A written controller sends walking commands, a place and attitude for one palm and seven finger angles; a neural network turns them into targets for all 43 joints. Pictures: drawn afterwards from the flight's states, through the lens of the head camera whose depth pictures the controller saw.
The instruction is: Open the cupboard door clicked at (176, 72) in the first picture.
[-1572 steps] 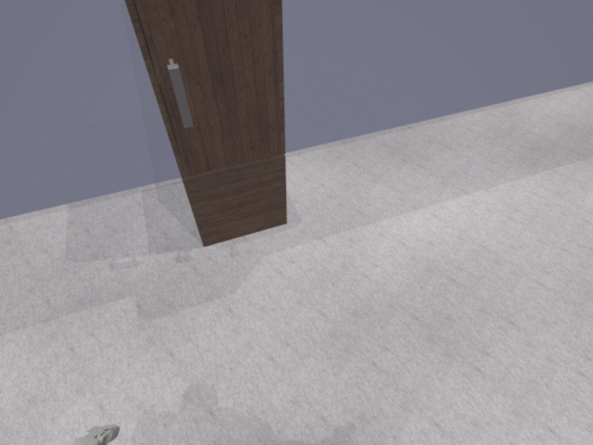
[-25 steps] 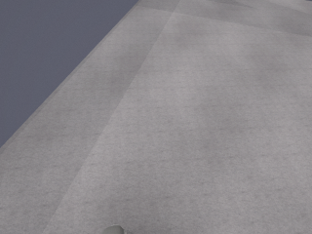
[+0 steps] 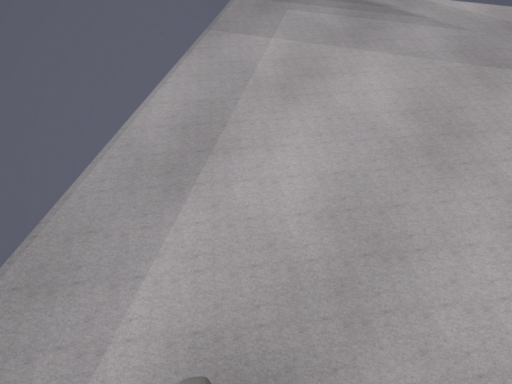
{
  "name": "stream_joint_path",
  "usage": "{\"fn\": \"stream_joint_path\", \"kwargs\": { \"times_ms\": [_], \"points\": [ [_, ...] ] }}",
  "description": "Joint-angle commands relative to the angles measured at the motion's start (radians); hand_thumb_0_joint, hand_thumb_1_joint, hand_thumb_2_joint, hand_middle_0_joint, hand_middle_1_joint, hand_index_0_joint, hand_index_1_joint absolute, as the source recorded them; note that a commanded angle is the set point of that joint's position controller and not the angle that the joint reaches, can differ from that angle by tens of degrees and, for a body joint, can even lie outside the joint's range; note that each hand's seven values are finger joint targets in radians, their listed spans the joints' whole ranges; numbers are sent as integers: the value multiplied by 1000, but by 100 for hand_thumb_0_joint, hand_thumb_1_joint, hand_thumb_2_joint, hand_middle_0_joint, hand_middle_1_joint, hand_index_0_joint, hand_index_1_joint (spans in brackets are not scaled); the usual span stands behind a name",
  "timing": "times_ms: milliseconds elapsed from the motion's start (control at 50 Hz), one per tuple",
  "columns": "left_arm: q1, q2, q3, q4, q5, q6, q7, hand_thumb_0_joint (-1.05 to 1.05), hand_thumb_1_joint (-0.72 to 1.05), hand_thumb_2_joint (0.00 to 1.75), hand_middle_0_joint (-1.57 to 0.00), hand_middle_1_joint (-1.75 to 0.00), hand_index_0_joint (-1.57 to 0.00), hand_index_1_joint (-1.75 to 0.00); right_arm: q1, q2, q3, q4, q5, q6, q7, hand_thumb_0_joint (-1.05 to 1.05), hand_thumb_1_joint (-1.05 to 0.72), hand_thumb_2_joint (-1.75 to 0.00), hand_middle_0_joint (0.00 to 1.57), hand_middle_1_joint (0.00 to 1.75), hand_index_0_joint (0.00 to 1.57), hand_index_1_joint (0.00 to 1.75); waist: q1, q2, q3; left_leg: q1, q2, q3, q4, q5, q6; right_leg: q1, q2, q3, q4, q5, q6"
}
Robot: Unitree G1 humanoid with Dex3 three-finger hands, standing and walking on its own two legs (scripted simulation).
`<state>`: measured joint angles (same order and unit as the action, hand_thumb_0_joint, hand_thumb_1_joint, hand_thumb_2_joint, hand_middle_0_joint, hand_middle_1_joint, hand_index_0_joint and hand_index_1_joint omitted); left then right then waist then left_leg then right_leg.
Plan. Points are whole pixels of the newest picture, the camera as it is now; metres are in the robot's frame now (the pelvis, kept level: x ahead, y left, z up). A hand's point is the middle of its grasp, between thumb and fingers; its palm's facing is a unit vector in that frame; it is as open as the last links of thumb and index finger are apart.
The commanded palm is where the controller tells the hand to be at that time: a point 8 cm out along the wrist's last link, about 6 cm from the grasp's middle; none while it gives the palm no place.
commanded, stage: walk to a spot facing it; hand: left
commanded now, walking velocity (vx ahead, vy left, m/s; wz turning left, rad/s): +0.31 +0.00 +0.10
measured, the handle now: out of the picture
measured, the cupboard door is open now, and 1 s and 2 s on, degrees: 49 49 49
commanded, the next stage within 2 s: turn to face it in 0.08 s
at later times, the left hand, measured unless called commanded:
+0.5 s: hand (173, 312) +0.27 +0.18 -0.16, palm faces +0.19 -0.96 -0.20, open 7.4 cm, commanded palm none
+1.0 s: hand (153, 301) +0.29 +0.23 -0.15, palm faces +0.44 -0.85 -0.30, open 7.4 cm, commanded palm none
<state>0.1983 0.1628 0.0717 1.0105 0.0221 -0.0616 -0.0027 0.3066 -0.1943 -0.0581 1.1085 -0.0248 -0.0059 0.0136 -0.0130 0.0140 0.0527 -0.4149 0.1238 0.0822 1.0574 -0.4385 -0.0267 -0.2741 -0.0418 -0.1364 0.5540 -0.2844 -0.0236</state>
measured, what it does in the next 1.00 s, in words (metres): walks ahead, turning left: left foot, then right foot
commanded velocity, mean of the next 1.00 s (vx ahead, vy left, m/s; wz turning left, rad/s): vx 0.04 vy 0.00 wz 0.52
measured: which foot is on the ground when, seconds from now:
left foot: up 0.00-0.16, down 0.18-0.42, up 0.44-0.68, down 0.70-1.00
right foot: down 0.00-0.18, up 0.20-0.40, down 0.42-0.68, up 0.70-0.98, down 1.00-1.00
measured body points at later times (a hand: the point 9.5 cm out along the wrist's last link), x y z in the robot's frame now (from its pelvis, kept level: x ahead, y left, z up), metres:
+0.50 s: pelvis +0.20 -0.02 -0.01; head +0.23 -0.01 +0.44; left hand +0.26 +0.23 -0.14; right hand +0.25 -0.26 -0.16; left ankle +0.16 +0.11 -0.69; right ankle +0.22 -0.14 -0.73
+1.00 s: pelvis +0.28 -0.03 -0.01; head +0.33 -0.01 +0.44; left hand +0.26 +0.27 -0.13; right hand +0.47 -0.22 -0.15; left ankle +0.24 +0.11 -0.73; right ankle +0.35 -0.15 -0.74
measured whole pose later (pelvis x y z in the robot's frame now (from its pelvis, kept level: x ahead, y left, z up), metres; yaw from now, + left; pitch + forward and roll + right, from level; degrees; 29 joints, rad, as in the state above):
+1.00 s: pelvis +0.28 -0.03 -0.01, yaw +27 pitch +2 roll +0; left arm 0.13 0.27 0.07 0.84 0.02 0.02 0.00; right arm 0.17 -0.24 -0.06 0.90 -0.02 0.05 0.01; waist -0.01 0.01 0.09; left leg -0.39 0.01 -0.06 0.63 -0.29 -0.02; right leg -0.33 -0.06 -0.03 0.59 -0.30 0.05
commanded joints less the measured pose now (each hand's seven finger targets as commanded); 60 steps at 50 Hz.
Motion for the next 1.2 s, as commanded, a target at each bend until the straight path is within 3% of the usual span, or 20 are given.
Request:
{"fn": "stream_joint_path", "kwargs": {
  "times_ms": [0,80,120,160,180,280,360,400,460,620,640,660,680,740,800,920,940,980,1060,1180],
  "points": [
    [118,146,21,11,6,-18,5,0,90,90,-20,-30,-20,-30,-69,4,-2,-118,1,-38,9,0,-90,-90,20,30,20,30,20,-121,-17,-86,30,-4,-256,99,-10,100,-267,209,-332,141,-150],
    [129,168,18,40,-6,-18,-1,0,90,90,-20,-30,-20,-30,-60,-5,1,-116,-1,-51,15,0,-90,-90,20,30,20,30,7,-95,-18,65,-53,87,-502,261,0,134,-203,131,-261,204,-103],
    [115,145,13,36,-10,-11,-1,0,90,90,-20,-30,-20,-30,66,-70,-11,-76,-5,-63,4,0,-90,-90,20,30,20,30,-57,-15,-82,311,-43,54,-601,311,33,55,-144,59,-43,284,-53],
    [99,78,-12,-19,-13,-10,-5,0,90,90,-20,-30,-20,-30,288,-238,-47,-38,-17,-60,-23,0,-90,-90,20,30,20,30,-133,284,-203,612,346,-462,-715,488,248,-302,34,-17,490,-283,27],
    [14,94,-13,-49,-2,-11,5,0,90,90,-20,-30,-20,-30,277,-226,-43,-34,-15,-49,-29,0,-90,-90,20,30,20,30,-135,166,-129,507,351,-470,-729,527,278,-345,14,75,619,-330,18],
    [16,58,-15,-35,-6,27,-8,0,90,90,-20,-30,-20,-30,4,-152,-13,-112,-9,-53,-43,0,-90,-90,20,30,20,30,-5,149,-66,180,172,-209,-701,684,182,-124,-45,78,306,-190,64],
    [150,118,11,-16,-3,30,-2,0,90,90,-20,-30,-20,-30,-114,-157,-25,-156,8,-19,-36,0,-90,-90,20,30,20,30,70,12,-111,-13,31,-151,-563,301,82,195,-25,50,-83,92,70],
    [176,278,43,-41,8,34,13,0,90,90,-20,-30,-20,-30,-143,-83,-18,-206,10,-2,-17,0,-90,-90,20,30,20,30,103,-350,-94,-181,-126,5,-173,-161,-11,215,-439,452,-324,96,-100],
    [83,210,30,-78,8,36,29,0,90,90,-20,-30,-20,-30,-178,-77,-21,-202,10,13,-12,0,-90,-90,20,30,20,30,64,-269,-30,-229,-46,-59,64,-126,-19,197,-390,282,-220,433,-132],
    [33,247,36,-120,-6,38,21,0,90,90,-20,-30,-20,-30,-98,-91,-12,-215,5,15,10,0,-90,-90,20,30,20,30,-11,-172,-122,142,-125,91,-537,240,-4,184,-269,-45,84,712,9],
    [20,224,32,-140,-9,42,18,0,90,90,-20,-30,-20,-30,-23,-155,-30,-208,-1,11,9,0,-90,-90,20,30,20,30,-51,-40,-181,330,-36,-20,-593,492,36,40,-232,-62,246,514,54],
    [2,153,16,-190,-20,49,14,0,90,90,-20,-30,-20,-30,67,-284,-61,-209,-9,4,2,0,-90,-90,20,30,20,30,-96,292,-225,485,269,-435,-622,955,212,-247,-82,-64,505,-236,128],
    [-51,172,8,-226,-9,64,24,0,90,90,-20,-30,-20,-30,111,-328,-64,-193,-1,15,-6,0,-90,-90,20,30,20,30,-110,209,-246,454,353,-498,-635,912,295,-285,-58,84,627,-428,111],
    [-108,165,13,-214,-7,78,22,0,90,90,-20,-30,-20,-30,-53,-262,-51,-245,-4,10,-30,0,-90,-90,20,30,20,30,-52,215,-104,256,226,-414,-672,636,232,-324,-75,151,620,-266,111],
    [-62,150,12,-193,-9,84,10,0,90,90,-20,-30,-20,-30,-91,-254,-47,-259,-6,7,-33,0,-90,-90,20,30,20,30,-21,138,-148,303,146,-307,-633,745,192,-249,-33,118,457,-205,114],
    [51,166,15,-192,-10,76,12,0,90,90,-20,-30,-20,-30,-193,-256,-62,-299,1,33,-21,0,-90,-90,20,30,20,30,40,120,-136,73,68,-324,-592,456,138,79,34,65,35,-11,94],
    [91,206,23,-190,-4,66,15,0,90,90,-20,-30,-20,-30,-209,-231,-60,-309,9,35,-17,0,-90,-90,20,30,20,30,63,35,-129,-6,5,-286,-523,324,88,175,-12,105,-122,52,81],
    [96,345,42,-208,12,59,27,0,90,90,-20,-30,-20,-30,-221,-154,-48,-349,12,36,-1,0,-90,-90,20,30,20,30,82,-333,-101,-189,-165,-88,-38,-207,-12,155,-464,517,-315,132,-121],
    [-44,228,16,-238,7,59,36,0,90,90,-20,-30,-20,-30,-192,-128,-39,-304,9,57,12,0,-90,-90,20,30,20,30,-3,-284,-47,-150,-73,-79,101,-65,-32,79,-298,186,-196,392,-97],
    [75,286,35,-183,4,54,27,0,90,90,-20,-30,-20,-30,-224,-97,-15,-304,17,37,18,0,-90,-90,20,30,20,30,47,-215,-121,29,-133,50,-404,43,-26,239,-298,81,-31,674,-54]
  ]
}}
